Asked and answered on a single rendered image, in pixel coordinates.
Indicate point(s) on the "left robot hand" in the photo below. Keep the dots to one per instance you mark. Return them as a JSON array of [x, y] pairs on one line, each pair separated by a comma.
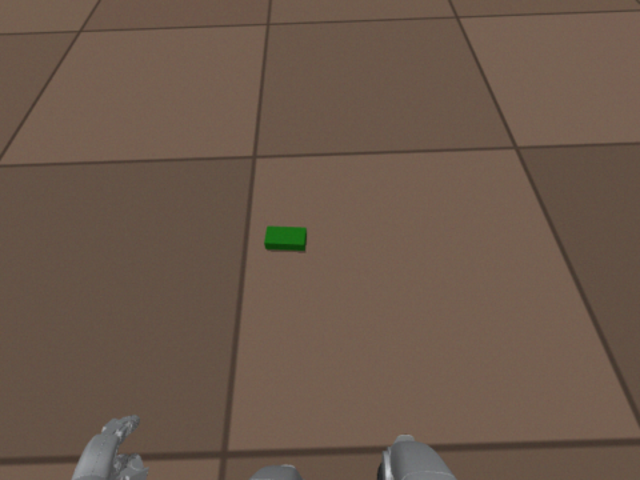
[[100, 454]]

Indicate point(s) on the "small box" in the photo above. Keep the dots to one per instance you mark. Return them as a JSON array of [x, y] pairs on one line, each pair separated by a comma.
[[285, 238]]

